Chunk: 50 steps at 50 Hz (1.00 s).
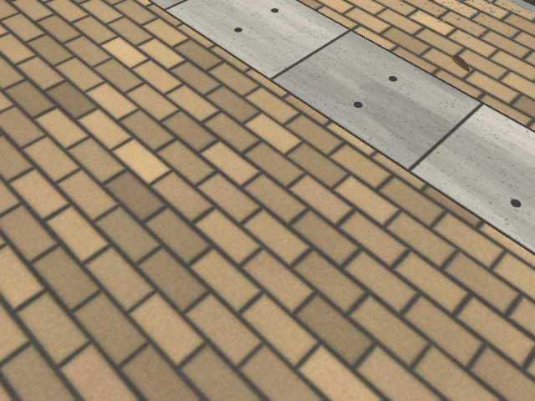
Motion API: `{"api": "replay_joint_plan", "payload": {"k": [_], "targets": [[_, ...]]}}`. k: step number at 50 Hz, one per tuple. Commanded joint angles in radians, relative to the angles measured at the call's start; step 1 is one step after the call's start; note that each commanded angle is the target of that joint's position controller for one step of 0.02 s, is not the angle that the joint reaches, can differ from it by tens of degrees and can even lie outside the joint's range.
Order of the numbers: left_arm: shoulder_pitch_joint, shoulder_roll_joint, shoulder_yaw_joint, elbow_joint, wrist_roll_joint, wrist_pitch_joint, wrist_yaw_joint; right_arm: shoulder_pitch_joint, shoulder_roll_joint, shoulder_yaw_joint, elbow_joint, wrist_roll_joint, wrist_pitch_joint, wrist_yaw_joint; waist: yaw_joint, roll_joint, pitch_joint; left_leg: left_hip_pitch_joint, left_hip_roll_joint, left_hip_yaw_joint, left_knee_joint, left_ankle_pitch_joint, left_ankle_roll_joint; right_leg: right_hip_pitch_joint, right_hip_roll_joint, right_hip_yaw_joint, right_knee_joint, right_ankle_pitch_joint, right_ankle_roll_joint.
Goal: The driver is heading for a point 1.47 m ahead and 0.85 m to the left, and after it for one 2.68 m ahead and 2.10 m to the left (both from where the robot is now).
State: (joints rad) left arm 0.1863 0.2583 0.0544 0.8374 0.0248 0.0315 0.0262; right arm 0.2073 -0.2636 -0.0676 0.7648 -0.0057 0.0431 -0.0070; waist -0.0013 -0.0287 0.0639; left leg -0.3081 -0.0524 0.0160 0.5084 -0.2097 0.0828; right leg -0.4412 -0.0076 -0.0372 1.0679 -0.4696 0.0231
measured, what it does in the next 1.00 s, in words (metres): steps on the spot, turning left: right foot, then left foot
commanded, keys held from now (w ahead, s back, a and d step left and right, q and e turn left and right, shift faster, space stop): q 1.00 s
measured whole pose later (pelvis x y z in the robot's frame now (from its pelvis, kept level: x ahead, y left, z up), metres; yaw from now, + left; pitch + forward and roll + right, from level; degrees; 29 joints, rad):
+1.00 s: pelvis -0.04 -0.01 +0.01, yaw +36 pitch +0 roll -1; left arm 0.19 0.32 0.06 0.75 0.02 0.06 0.01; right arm 0.21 -0.30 -0.06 0.72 0.00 0.05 0.01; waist 0.00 -0.04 0.08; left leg -0.20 -0.09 -0.09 0.42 -0.21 0.08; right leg -0.49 -0.02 0.02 1.02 -0.38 0.05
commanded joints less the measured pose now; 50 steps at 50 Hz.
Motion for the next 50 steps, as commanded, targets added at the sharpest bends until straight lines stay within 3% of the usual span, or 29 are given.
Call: {"api": "replay_joint_plan", "payload": {"k": [1,3,6,11,14,16,17,18,19,20,21,22,24,28,34,36,37,38,39,40,41,42,43,44,45,47,50], "targets": [[0.043,0.086,0.021,-0.051,0.007,-0.002,-0.004,0.004,-0.131,-0.031,-0.06,0.004,-0.006,-0.003,0.01,0.102,-0.125,0.17,0.233,-0.273,-0.176,0.476,0.167,-0.085,-0.001,0.06,0.014,0.063,0.014],[0.033,0.07,0.016,-0.062,-0.003,0.006,-0.002,0.028,-0.158,-0.04,-0.053,0.001,-0.012,0.002,0.001,0.098,-0.132,0.177,0.226,-0.292,-0.178,0.415,0.165,-0.08,0.005,0.065,-0.055,0.063,0.022],[-0.004,0.072,0.014,-0.083,-0.004,0.013,0.004,0.043,-0.173,-0.046,-0.054,-0.007,-0.007,0.002,-0.022,0.138,-0.119,0.157,0.219,-0.351,-0.198,0.226,0.165,-0.072,0.012,0.077,-0.151,0.065,0.025],[-0.027,0.08,0.01,-0.11,-0.014,0.002,0.008,0.023,-0.189,-0.055,-0.066,-0.018,0.004,0.012,-0.033,0.156,-0.116,0.096,0.203,-0.441,-0.195,0.113,0.151,0.024,0.044,0.083,-0.291,0.058,0.01],[0.02,0.085,0.008,-0.113,-0.024,-0.012,0.014,-0.012,-0.189,-0.058,-0.071,-0.017,0.009,0.02,-0.013,0.169,-0.123,0.071,0.189,-0.501,-0.176,0.154,0.12,0.128,0.071,0.085,-0.428,0.055,-0.016],[0.103,0.084,0.008,-0.096,-0.023,-0.026,0.025,-0.057,-0.177,-0.055,-0.077,-0.001,0.013,0.019,0.04,0.149,-0.117,-0.01,0.135,-0.493,-0.135,0.076,0.05,0.288,0.07,0.082,-0.684,0.173,-0.042],[0.112,0.154,0.023,-0.099,-0.01,-0.033,0.035,-0.04,-0.132,-0.043,-0.087,0.006,0.009,0.016,0.027,0.034,-0.11,-0.101,0.058,-0.423,-0.039,-0.093,-0.014,0.361,-0.076,0.223,-0.825,0.117,-0.078],[0.048,0.259,0.043,-0.131,0.002,-0.029,0.036,-0.011,-0.076,-0.031,-0.107,0.017,0.002,0.011,-0.006,-0.2,-0.094,-0.267,-0.124,-0.183,0.185,-0.287,-0.066,0.391,-0.338,0.517,-0.913,0.103,-0.179],[0.009,0.241,0.043,-0.14,0.014,-0.024,0.028,-0.009,-0.161,-0.05,-0.084,-0.026,0.001,0.003,-0.003,-0.139,-0.068,-0.243,-0.078,-0.123,0.415,-0.352,-0.081,0.247,-0.403,0.513,-0.877,0.259,-0.264],[-0.027,0.164,0.021,-0.156,0.008,-0.026,0.023,0.007,-0.177,-0.06,-0.068,-0.026,0.003,0.008,-0.032,-0.074,-0.061,-0.195,-0.053,-0.139,0.521,-0.312,-0.081,0.202,-0.352,0.432,-0.848,0.37,-0.268],[-0.074,0.121,0.009,-0.163,0.002,-0.026,0.019,0.038,-0.167,-0.06,-0.047,-0.026,0.01,0.014,-0.059,-0.05,-0.043,-0.183,-0.044,-0.129,0.593,-0.252,-0.086,0.186,-0.281,0.317,-0.826,0.429,-0.236],[-0.1,0.111,0.005,-0.174,-0.001,-0.027,0.019,0.06,-0.161,-0.06,-0.036,-0.025,0.019,0.024,-0.07,-0.081,-0.052,-0.197,-0.04,-0.115,0.642,-0.206,-0.095,0.219,-0.226,0.236,-0.809,0.459,-0.207],[-0.069,0.112,0.005,-0.176,0.001,-0.027,0.02,0.057,-0.148,-0.053,-0.033,-0.016,0.029,0.042,-0.04,-0.113,-0.061,-0.237,-0.03,-0.08,0.649,-0.191,-0.123,0.297,-0.193,0.155,-0.775,0.578,-0.204],[0.05,0.147,0.023,-0.145,0.0,-0.029,0.019,-0.037,-0.12,-0.035,-0.07,-0.009,0.037,0.052,0.033,-0.117,-0.078,-0.267,0.004,-0.049,0.504,-0.222,-0.153,0.446,-0.247,0.141,-0.738,0.661,-0.235],[0.032,0.192,0.042,-0.138,0.008,-0.026,-0.009,-0.061,-0.109,-0.019,-0.101,0.008,0.037,0.057,0.039,-0.168,-0.098,-0.054,0.02,0.043,0.238,-0.264,-0.109,0.374,-0.274,0.062,-0.68,0.698,-0.216],[0.024,0.204,0.047,-0.133,0.001,-0.022,-0.015,-0.041,-0.108,-0.018,-0.103,0.009,0.03,0.055,0.022,-0.165,-0.106,0.01,0.014,0.064,0.123,-0.216,-0.086,0.356,-0.281,0.045,-0.633,0.684,-0.195],[0.008,0.206,0.048,-0.132,-0.008,-0.019,-0.015,-0.01,-0.102,-0.017,-0.094,0.003,0.023,0.051,-0.007,-0.141,-0.11,0.082,0.005,0.073,0.0,-0.122,-0.07,0.318,-0.269,0.014,-0.579,0.634,-0.163],[0.029,0.198,0.049,-0.122,-0.011,-0.016,-0.017,0.015,-0.118,-0.019,-0.086,-0.011,0.011,0.04,-0.027,-0.074,-0.115,0.176,0.01,0.026,-0.134,0.001,-0.055,0.242,-0.25,-0.026,-0.495,0.52,-0.104],[0.061,0.151,0.038,-0.136,-0.003,-0.01,-0.021,0.045,-0.212,-0.038,-0.089,-0.028,-0.006,0.029,-0.026,0.168,-0.116,0.304,0.212,-0.275,-0.247,0.099,-0.01,0.038,-0.161,-0.113,-0.25,0.21,-0.031],[-0.026,0.089,0.015,-0.213,0.002,0.006,-0.008,0.089,-0.347,-0.072,-0.094,-0.012,-0.012,0.03,-0.052,0.341,-0.083,0.266,0.436,-0.566,-0.216,0.471,0.154,-0.165,0.009,-0.066,-0.11,-0.174,0.01],[-0.048,0.129,0.021,-0.202,0.005,0.018,0.002,0.126,-0.296,-0.067,-0.083,-0.003,-0.012,0.028,-0.08,0.192,-0.101,0.273,0.418,-0.504,-0.191,0.499,0.216,-0.164,-0.025,0.044,0.014,-0.165,0.009],[-0.034,0.13,0.024,-0.185,-0.009,0.02,-0.003,0.069,-0.24,-0.048,-0.087,0.0,-0.009,0.022,-0.041,0.156,-0.06,0.228,0.355,-0.415,-0.189,0.447,0.203,-0.161,-0.037,0.066,0.043,-0.085,0.006],[-0.018,0.138,0.027,-0.168,-0.017,0.013,-0.008,-0.007,-0.202,-0.035,-0.098,-0.002,-0.004,0.016,-0.005,0.137,-0.034,0.195,0.278,-0.346,-0.198,0.374,0.157,-0.146,-0.05,0.08,0.008,0.005,0.005],[-0.008,0.154,0.033,-0.162,-0.006,0.009,-0.011,-0.042,-0.187,-0.03,-0.106,0.003,-0.004,0.008,0.007,0.162,-0.036,0.202,0.234,-0.317,-0.197,0.377,0.13,-0.14,-0.046,0.074,-0.005,0.057,0.009],[0.017,0.16,0.035,-0.146,0.004,0.009,-0.015,-0.044,-0.177,-0.026,-0.108,0.003,-0.004,0.006,0.009,0.171,-0.066,0.212,0.208,-0.295,-0.187,0.433,0.126,-0.116,-0.034,0.064,0.011,0.087,0.017],[0.026,0.15,0.033,-0.143,0.001,0.013,-0.021,-0.01,-0.187,-0.029,-0.102,0.006,-0.007,0.01,0.004,0.134,-0.1,0.233,0.204,-0.303,-0.177,0.454,0.129,-0.109,-0.02,0.064,0.009,0.105,0.026],[-0.009,0.135,0.028,-0.157,-0.003,0.021,-0.017,0.032,-0.203,-0.036,-0.09,0.002,-0.01,0.01,-0.017,0.138,-0.083,0.253,0.205,-0.355,-0.181,0.372,0.138,-0.142,-0.013,0.073,-0.067,0.103,0.032]]}}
